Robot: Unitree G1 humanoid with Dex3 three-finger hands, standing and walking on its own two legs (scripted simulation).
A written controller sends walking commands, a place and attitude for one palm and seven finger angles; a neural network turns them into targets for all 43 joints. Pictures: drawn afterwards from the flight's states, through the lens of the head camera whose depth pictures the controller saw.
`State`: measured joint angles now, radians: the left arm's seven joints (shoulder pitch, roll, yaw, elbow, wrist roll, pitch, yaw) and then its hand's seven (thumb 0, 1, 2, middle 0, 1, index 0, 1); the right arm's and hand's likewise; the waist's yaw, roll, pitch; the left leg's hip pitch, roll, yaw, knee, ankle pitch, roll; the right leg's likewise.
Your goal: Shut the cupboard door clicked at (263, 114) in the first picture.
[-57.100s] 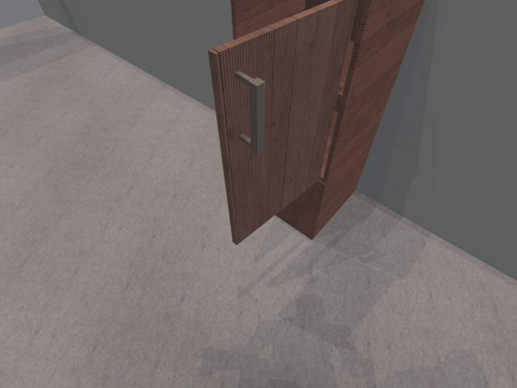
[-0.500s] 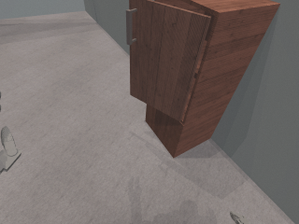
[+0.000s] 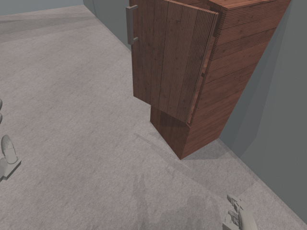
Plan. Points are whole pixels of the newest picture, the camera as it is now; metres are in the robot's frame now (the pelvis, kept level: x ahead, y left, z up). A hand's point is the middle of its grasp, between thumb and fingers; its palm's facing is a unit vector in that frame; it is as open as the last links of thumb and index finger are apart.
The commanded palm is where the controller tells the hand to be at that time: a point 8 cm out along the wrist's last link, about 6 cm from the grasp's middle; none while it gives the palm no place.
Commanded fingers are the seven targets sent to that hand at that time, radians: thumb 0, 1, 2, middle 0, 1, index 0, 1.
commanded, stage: let the arm hang, fingers relaxed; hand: left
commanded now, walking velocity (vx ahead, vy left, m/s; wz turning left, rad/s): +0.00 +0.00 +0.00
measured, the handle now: (132, 25) +0.90 +0.15 +0.13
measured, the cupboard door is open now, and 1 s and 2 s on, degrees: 24 24 24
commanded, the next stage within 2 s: look to check the result in 1.14 s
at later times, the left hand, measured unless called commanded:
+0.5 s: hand out of the picture -0.03 +0.19 -0.17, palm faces +0.00 -0.98 -0.21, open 7.1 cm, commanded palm none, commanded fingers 0.00 0.90 0.90 -0.20 -0.30 -0.20 -0.30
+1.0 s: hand out of the picture +0.05 +0.22 -0.15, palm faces +0.00 -0.95 -0.30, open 7.4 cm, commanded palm none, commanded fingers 0.00 0.90 0.90 -0.20 -0.30 -0.20 -0.30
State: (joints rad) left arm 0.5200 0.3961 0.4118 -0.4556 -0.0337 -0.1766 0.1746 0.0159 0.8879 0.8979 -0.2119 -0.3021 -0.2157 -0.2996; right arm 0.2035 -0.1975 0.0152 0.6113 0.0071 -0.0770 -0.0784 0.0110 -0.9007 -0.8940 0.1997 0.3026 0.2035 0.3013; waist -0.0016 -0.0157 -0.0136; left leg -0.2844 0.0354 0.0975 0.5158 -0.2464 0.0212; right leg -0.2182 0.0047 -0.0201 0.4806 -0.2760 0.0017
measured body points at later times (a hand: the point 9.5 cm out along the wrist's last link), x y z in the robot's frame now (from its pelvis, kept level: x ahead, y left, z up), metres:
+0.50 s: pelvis -0.03 -0.01 +0.00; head +0.00 +0.01 +0.45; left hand -0.03 +0.24 -0.16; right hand +0.00 -0.27 -0.14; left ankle +0.02 +0.10 -0.74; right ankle -0.02 -0.12 -0.74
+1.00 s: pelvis -0.02 +0.00 +0.01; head -0.02 -0.01 +0.46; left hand +0.05 +0.27 -0.13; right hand +0.03 -0.27 -0.14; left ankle +0.02 +0.10 -0.74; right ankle -0.02 -0.12 -0.74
